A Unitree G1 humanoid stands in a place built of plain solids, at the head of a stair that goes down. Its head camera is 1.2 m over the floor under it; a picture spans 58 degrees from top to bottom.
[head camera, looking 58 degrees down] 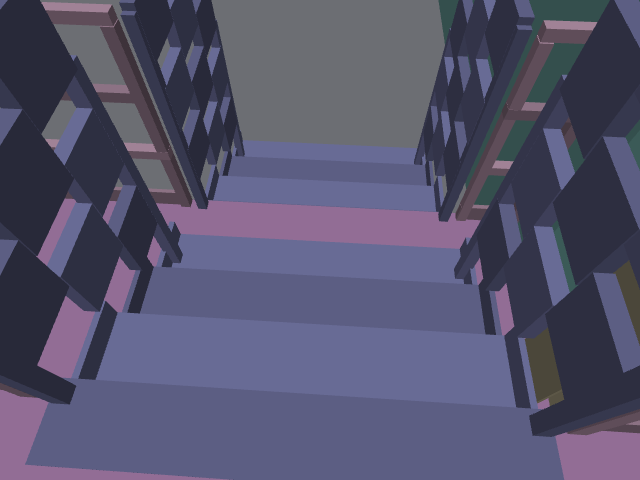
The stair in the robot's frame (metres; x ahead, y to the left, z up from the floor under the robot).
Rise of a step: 0.16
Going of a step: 0.26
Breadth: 1.32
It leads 4 degrees to the right of straight ahead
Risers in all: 4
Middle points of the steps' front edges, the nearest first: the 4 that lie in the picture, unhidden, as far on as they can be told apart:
0.27 0.06 0.00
0.53 0.04 -0.16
0.79 0.02 -0.32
1.04 0.01 -0.48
